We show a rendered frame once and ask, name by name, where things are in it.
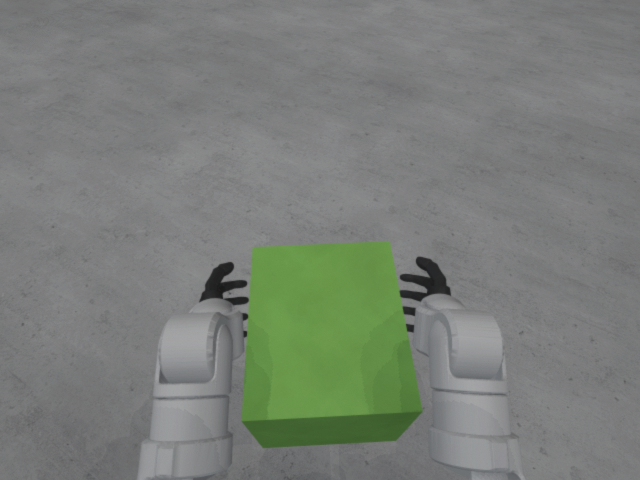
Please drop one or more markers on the carton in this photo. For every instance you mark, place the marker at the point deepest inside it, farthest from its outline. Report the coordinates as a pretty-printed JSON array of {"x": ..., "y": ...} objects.
[{"x": 328, "y": 358}]

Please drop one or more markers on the robot left forearm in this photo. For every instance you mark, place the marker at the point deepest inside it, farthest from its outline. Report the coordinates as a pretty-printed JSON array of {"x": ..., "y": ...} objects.
[{"x": 189, "y": 437}]

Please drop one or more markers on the robot right hand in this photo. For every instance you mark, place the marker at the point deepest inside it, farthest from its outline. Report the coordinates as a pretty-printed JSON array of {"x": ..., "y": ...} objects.
[{"x": 436, "y": 284}]

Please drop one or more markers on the robot left hand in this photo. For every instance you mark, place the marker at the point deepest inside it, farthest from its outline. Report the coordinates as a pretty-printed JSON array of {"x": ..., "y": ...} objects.
[{"x": 215, "y": 289}]

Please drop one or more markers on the robot right forearm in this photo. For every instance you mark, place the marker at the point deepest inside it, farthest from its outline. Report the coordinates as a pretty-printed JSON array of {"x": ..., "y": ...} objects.
[{"x": 471, "y": 431}]

